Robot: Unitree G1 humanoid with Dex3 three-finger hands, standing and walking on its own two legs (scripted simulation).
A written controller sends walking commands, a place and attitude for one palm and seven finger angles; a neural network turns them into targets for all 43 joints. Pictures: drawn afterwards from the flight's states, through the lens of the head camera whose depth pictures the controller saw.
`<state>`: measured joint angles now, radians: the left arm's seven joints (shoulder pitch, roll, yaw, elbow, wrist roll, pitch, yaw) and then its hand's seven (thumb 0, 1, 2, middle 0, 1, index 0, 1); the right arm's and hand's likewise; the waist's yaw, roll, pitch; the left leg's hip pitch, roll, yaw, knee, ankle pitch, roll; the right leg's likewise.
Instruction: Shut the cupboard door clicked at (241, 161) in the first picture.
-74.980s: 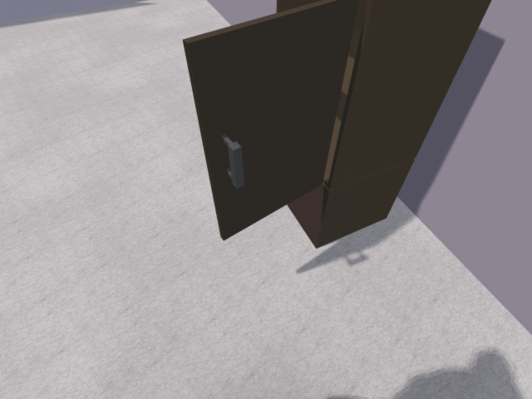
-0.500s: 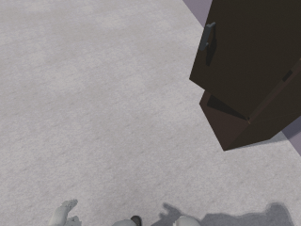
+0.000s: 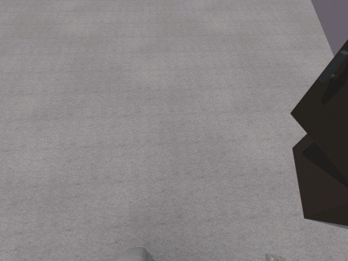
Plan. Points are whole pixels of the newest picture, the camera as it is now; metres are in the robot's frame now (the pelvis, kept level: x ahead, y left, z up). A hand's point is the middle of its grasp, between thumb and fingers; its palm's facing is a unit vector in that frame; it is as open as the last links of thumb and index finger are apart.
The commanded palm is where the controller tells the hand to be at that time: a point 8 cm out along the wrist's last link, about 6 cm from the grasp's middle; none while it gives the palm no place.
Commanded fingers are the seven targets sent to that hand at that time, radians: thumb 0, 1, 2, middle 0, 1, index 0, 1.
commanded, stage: walk to a spot facing it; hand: left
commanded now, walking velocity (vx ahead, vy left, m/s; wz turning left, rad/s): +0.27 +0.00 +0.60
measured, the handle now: (336, 66) +0.74 -0.52 -0.01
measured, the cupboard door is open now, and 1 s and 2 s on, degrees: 30 30 30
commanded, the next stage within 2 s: turn to face it in 0.82 s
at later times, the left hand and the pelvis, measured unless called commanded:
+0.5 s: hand (100, 227) +0.19 +0.21 -0.13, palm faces +0.20 -0.94 -0.28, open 7.4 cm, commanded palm none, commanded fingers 0.00 0.90 0.90 -0.20 -0.30 -0.20 -0.30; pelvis +0.11 -0.03 +0.00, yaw +15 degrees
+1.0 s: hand out of the picture +0.10 +0.21 -0.20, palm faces +0.57 -0.80 -0.21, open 7.4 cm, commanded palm none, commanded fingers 0.00 0.90 0.90 -0.20 -0.30 -0.20 -0.30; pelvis +0.22 +0.05 -0.02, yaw +32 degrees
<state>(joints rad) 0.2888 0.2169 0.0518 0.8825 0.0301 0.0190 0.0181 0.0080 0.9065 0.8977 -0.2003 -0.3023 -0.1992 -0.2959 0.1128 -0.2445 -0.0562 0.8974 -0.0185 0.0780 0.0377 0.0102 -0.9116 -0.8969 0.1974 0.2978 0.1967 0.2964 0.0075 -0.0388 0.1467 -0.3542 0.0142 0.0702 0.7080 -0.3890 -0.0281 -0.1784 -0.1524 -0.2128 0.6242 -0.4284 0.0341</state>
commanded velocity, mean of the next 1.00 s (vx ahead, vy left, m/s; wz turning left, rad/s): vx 0.16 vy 0.00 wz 0.45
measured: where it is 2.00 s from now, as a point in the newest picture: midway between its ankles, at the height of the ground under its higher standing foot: (158, 232)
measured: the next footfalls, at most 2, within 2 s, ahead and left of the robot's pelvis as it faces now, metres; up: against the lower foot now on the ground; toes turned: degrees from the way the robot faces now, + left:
left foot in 0.02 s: +0.05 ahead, +0.12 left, +0.00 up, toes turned +5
right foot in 0.44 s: +0.21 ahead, -0.12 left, +0.00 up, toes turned +8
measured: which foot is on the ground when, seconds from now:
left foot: up 0.00-0.00, down 0.02-0.44, up 0.46-0.90, down 0.92-1.00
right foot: down 0.00-0.04, up 0.06-0.42, down 0.44-0.92, up 0.94-1.00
